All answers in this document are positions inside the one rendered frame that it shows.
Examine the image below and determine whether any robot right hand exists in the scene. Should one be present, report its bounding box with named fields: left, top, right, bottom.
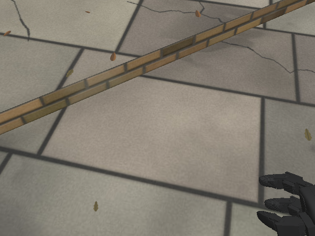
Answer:
left=257, top=172, right=315, bottom=236

